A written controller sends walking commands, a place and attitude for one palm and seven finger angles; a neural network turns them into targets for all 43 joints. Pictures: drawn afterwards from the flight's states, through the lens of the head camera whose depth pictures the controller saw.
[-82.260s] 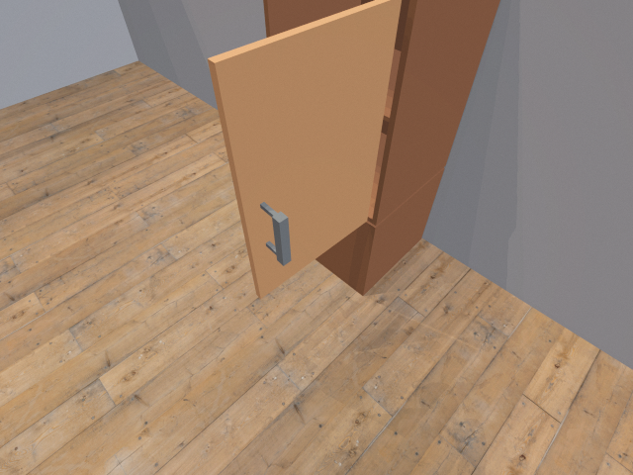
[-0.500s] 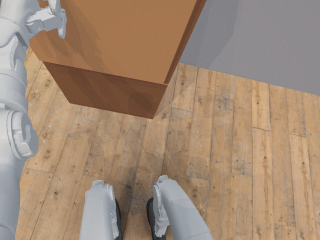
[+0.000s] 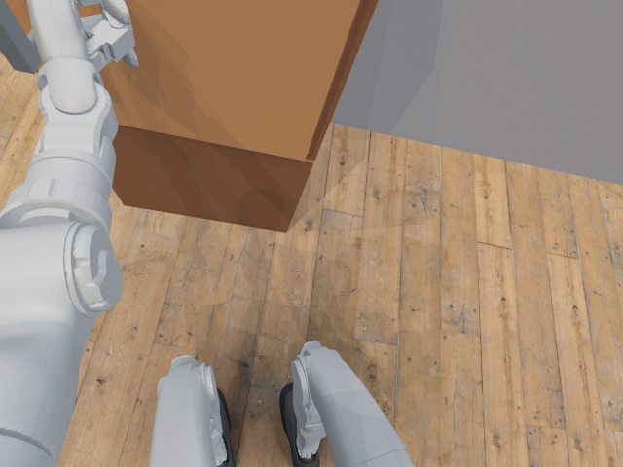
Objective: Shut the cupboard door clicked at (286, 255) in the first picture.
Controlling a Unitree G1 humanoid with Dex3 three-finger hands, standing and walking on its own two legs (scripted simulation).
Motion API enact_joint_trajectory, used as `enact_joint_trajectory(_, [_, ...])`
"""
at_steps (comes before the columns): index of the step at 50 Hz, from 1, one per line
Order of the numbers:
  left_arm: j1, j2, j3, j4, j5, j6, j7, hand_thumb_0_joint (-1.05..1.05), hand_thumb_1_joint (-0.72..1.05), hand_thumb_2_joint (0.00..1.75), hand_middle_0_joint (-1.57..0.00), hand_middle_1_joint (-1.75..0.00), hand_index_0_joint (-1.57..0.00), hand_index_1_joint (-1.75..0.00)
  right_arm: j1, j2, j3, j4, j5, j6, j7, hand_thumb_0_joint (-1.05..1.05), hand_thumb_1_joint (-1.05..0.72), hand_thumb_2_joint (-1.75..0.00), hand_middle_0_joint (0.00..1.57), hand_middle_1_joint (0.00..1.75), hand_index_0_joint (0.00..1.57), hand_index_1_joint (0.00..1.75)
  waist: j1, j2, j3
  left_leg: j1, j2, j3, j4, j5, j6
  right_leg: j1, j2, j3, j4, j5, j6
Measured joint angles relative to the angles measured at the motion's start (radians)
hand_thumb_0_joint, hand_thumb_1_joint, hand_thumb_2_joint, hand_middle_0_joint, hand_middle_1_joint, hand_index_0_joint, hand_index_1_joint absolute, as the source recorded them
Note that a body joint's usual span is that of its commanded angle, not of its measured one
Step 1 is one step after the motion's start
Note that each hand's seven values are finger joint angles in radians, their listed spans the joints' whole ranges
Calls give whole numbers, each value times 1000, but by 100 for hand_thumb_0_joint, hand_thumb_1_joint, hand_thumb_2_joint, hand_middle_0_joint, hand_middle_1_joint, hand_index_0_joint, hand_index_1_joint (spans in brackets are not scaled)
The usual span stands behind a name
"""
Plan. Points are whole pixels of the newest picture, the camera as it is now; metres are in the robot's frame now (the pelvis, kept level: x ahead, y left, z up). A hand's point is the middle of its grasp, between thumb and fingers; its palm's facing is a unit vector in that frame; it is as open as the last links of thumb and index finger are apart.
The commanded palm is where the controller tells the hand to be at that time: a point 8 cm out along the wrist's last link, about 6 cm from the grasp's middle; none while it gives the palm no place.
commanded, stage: pull the fist back off the door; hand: left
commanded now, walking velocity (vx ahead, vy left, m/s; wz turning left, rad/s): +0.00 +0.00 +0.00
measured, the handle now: out of the picture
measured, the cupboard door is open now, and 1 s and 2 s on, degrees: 0 0 0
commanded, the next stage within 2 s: draw the hand back to the body in 0.56 s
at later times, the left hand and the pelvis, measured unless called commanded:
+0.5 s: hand (126, 84) +0.54 +0.13 +0.07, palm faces +0.13 -0.99 -0.03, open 3.1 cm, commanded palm +0.51 +0.15 +0.08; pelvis +0.05 -0.01 +0.05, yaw +2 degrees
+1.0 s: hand (43, 114) +0.44 +0.17 +0.15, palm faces +0.17 -0.98 -0.05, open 3.2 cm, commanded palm +0.41 +0.20 +0.16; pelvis +0.06 -0.01 +0.11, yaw +4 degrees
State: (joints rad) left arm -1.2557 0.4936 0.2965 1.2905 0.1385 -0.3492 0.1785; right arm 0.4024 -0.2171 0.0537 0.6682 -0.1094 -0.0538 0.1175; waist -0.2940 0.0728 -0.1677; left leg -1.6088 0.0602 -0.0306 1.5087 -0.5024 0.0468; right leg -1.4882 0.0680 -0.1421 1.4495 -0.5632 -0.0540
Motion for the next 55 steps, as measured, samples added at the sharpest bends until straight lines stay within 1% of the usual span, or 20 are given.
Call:
enact_joint_trajectory(2, [4,4,5,25,-18,-2,-29,-3,85,95,-129,-150,-130,-150,8,-1,4,6,10,10,-2,0,-91,-89,20,30,20,30,-2,6,5,22,1,5,-15,1,1,19,1,6,-14,2,1])
enact_joint_trajectory(4, [13,2,21,42,-49,2,-62,-2,88,95,-130,-150,-130,-150,21,-6,7,8,18,16,-7,0,-91,-89,20,30,20,30,1,11,5,44,2,11,-33,2,1,38,3,12,-30,4,1])
enact_joint_trajectory(6, [34,-9,36,40,-80,-3,-85,-1,89,95,-130,-150,-130,-150,35,-12,6,7,24,20,-12,0,-91,-89,20,30,20,30,7,16,3,68,4,17,-51,1,1,58,5,20,-47,5,2])
enact_joint_trajectory(8, [67,-28,44,25,-99,-23,-95,0,90,94,-130,-150,-130,-150,48,-18,1,6,27,23,-14,0,-91,-89,20,30,20,30,16,18,-1,93,5,24,-69,-2,0,79,8,28,-62,4,3])
enact_joint_trajectory(12, [147,-76,46,-14,-110,-79,-91,1,90,92,-130,-150,-130,-150,57,-29,-15,1,28,38,-9,0,-91,-89,20,30,20,30,38,16,-8,139,6,37,-95,-13,-1,118,9,43,-83,-5,3])
enact_joint_trajectory(18, [298,-155,53,-117,-125,-137,-85,2,90,91,-129,-150,-130,-150,29,-31,-45,-15,35,67,-4,1,-91,-89,20,30,20,30,74,-4,-14,201,2,52,-126,-29,-7,169,7,60,-101,-24,0])
enact_joint_trajectory(22, [413,-207,10,-222,-143,-174,-85,2,90,91,-129,-150,-130,-150,-10,-27,-66,-25,43,79,-4,1,-91,-90,20,30,20,30,106,-17,-15,246,-7,55,-151,-34,-11,213,0,63,-118,-34,-2])
enact_joint_trajectory(25, [486,-246,-44,-293,-160,-194,-88,2,90,91,-129,-150,-130,-150,-44,-27,-79,-29,50,85,-6,1,-91,-90,20,30,20,30,134,-23,-19,283,-15,52,-172,-35,-15,251,-6,61,-136,-40,-4])
enact_joint_trajectory(28, [515,-279,-95,-296,-166,-203,-91,2,90,90,-130,-150,-130,-150,-82,-30,-83,-28,55,90,-12,0,-91,-90,20,30,20,30,156,-27,-23,318,-24,45,-188,-34,-17,290,-12,55,-152,-44,-5])
enact_joint_trajectory(30, [498,-291,-113,-255,-160,-204,-87,2,90,90,-130,-150,-130,-150,-110,-31,-81,-29,56,93,-18,0,-91,-90,20,30,20,30,160,-32,-26,329,-29,40,-192,-34,-19,304,-17,50,-154,-48,-7])
enact_joint_trajectory(32, [468,-296,-117,-208,-154,-204,-81,2,90,90,-130,-150,-130,-150,-137,-31,-78,-32,55,94,-25,0,-91,-90,20,30,20,30,156,-37,-29,329,-32,36,-188,-34,-21,305,-19,45,-150,-51,-9])
enact_joint_trajectory(36, [428,-290,-92,-184,-145,-227,-73,2,90,90,-130,-150,-130,-150,-171,-27,-77,-50,46,93,-32,0,-91,-90,20,30,20,30,139,-43,-32,307,-30,33,-168,-36,-24,283,-18,42,-128,-55,-14])
enact_joint_trajectory(38, [455,-287,-73,-240,-144,-239,-80,2,90,90,-130,-150,-130,-150,-171,-23,-80,-62,47,102,-31,0,-91,-90,20,30,20,30,139,-41,-34,309,-25,41,-166,-38,-25,279,-14,50,-123,-54,-14])
enact_joint_trajectory(41, [566,-283,-70,-377,-160,-223,-103,2,90,90,-130,-150,-130,-150,-150,-19,-83,-80,65,126,-29,0,-91,-90,20,30,19,30,158,-27,-29,359,-19,60,-197,-37,-24,318,-8,71,-147,-47,-12])
enact_joint_trajectory(45, [745,-286,-99,-520,-213,-126,-146,2,90,90,-129,-150,-130,-150,-96,-12,-71,-92,103,157,-42,1,-91,-90,20,30,19,30,207,-14,-13,499,-21,83,-305,-7,-26,443,-7,98,-242,-15,-6])
enact_joint_trajectory(48, [852,-292,-116,-599,-269,-65,-166,2,90,90,-129,-150,-130,-150,-61,-3,-51,-89,128,155,-65,1,-91,-90,20,30,19,30,233,-18,-1,612,-30,82,-401,28,-25,555,-12,101,-335,18,-3])
enact_joint_trajectory(49, [881,-293,-122,-627,-285,-61,-171,2,90,90,-130,-150,-130,-150,-53,-1,-46,-87,133,147,-74,1,-91,-90,20,30,19,30,239,-20,2,643,-32,77,-428,39,-25,589,-13,97,-364,28,-3])
enact_joint_trajectory(51, [920,-291,-136,-671,-305,-76,-184,2,90,90,-130,-150,-130,-150,-46,0,-40,-77,138,128,-87,1,-91,-89,20,30,20,30,246,-28,5,694,-35,65,-467,56,-27,647,-14,86,-411,45,-5])
enact_joint_trajectory(53, [941,-283,-157,-702,-312,-99,-205,2,90,90,-130,-150,-130,-150,-52,-5,-40,-67,142,110,-97,1,-91,-89,20,30,20,30,248,-37,5,730,-37,52,-489,66,-29,692,-14,74,-443,56,-9])
enact_joint_trajectory(55, [955,-276,-179,-723,-312,-108,-233,2,90,90,-130,-150,-130,-150,-67,-15,-45,-63,145,98,-103,1,-91,-89,20,30,20,30,247,-42,7,760,-38,42,-501,72,-30,728,-13,65,-465,64,-9])
